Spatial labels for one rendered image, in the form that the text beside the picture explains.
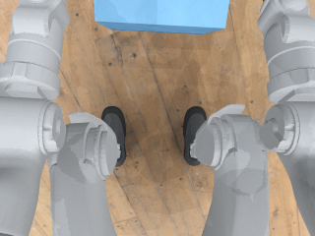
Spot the robot right forearm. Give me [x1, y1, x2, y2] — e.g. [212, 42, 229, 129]
[257, 0, 315, 104]

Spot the robot left upper arm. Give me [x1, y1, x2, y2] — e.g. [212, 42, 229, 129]
[0, 96, 67, 236]

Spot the left robot thigh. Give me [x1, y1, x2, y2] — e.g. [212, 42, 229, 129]
[49, 122, 117, 236]

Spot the robot left forearm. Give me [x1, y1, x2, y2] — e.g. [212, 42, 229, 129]
[0, 0, 70, 100]

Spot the robot right upper arm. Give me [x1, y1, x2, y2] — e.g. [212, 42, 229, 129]
[261, 101, 315, 236]

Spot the right robot thigh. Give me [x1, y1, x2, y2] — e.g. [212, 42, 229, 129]
[202, 114, 270, 236]

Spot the robot thigh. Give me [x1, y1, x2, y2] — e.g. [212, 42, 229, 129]
[49, 122, 117, 236]
[202, 114, 270, 236]

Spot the carton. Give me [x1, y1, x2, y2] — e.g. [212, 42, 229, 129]
[94, 0, 229, 34]

